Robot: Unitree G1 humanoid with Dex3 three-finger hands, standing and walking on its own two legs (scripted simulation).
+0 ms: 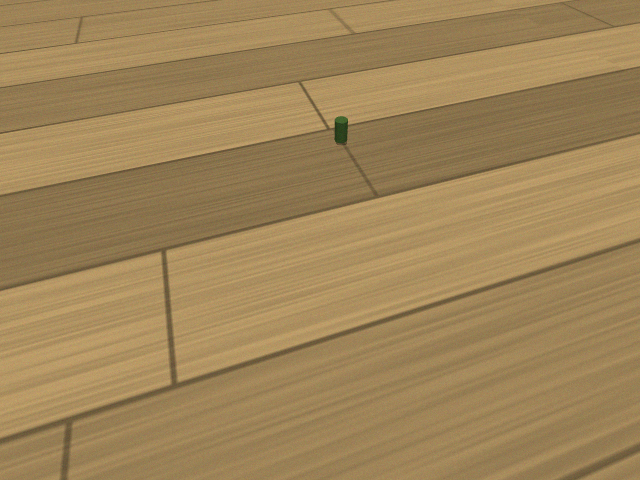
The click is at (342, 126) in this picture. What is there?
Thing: squat round
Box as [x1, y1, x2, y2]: [335, 116, 347, 142]
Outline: 339,116 335,118 335,140 337,142 344,142 346,140 347,119 343,116
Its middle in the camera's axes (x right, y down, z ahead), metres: +0.11 -0.58 +2.12
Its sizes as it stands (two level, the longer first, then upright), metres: 0.070 0.070 0.123
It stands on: the floor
